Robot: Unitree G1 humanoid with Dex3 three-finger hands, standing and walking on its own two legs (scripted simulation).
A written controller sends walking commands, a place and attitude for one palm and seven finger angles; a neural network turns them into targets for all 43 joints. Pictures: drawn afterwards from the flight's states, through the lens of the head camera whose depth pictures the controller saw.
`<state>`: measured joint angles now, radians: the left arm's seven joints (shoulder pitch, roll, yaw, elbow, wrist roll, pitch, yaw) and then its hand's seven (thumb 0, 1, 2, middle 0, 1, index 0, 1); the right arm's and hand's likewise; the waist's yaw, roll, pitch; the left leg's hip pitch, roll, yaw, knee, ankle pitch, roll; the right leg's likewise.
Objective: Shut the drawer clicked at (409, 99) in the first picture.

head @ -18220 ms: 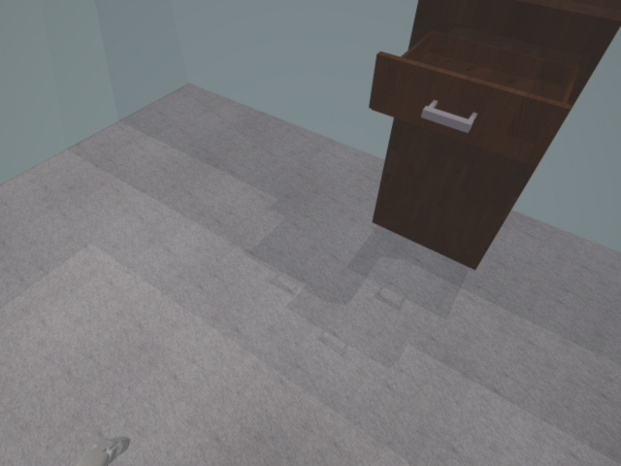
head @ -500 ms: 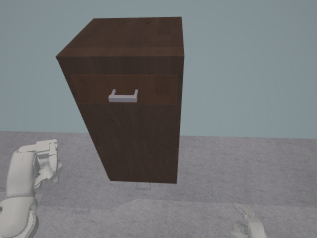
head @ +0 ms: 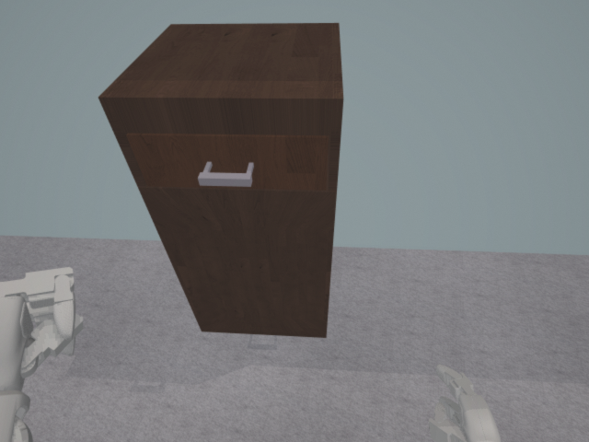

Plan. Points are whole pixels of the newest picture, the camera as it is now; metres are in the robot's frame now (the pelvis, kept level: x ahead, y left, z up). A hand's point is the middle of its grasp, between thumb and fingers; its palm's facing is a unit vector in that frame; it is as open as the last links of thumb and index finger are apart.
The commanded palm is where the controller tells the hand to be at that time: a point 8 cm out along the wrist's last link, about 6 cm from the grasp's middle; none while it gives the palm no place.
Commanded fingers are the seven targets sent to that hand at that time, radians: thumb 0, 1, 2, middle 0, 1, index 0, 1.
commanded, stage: step back with the hand held close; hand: left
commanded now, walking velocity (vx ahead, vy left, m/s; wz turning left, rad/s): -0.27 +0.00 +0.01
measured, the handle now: (227, 173) +0.62 +0.22 +0.01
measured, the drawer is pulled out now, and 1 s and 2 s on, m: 0.00 0.00 0.00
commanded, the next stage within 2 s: stop stepping back and stand still in 1.16 s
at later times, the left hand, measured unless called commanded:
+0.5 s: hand (27, 369) +0.14 +0.27 +0.15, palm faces +0.30 -0.81 -0.51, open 3.2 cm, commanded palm +0.08 +0.31 +0.17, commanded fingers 0.00 0.90 0.90 -1.40 -1.60 -1.40 -1.60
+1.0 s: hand out of the picture +0.06 +0.29 +0.16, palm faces +0.39 -0.79 -0.48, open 3.2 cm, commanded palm -0.02 +0.32 +0.17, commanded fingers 0.00 0.90 0.90 -1.40 -1.60 -1.40 -1.60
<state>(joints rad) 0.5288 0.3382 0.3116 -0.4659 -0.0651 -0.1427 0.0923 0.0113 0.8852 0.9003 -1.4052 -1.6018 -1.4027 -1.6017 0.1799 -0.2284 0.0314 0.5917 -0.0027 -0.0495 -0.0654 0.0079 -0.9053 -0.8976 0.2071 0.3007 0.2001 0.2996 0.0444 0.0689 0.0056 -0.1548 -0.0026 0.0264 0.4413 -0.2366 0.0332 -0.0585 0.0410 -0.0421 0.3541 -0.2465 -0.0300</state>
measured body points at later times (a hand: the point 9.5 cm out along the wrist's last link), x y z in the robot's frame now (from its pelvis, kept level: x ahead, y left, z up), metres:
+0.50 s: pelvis -0.05 +0.03 -0.01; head -0.03 +0.03 +0.44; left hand +0.12 +0.31 +0.18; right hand +0.14 -0.21 -0.08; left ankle +0.00 +0.10 -0.74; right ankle -0.03 -0.10 -0.74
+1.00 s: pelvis -0.13 +0.03 -0.01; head -0.11 +0.06 +0.44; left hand +0.03 +0.33 +0.19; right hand +0.04 -0.20 -0.09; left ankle -0.04 +0.11 -0.74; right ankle -0.16 -0.10 -0.69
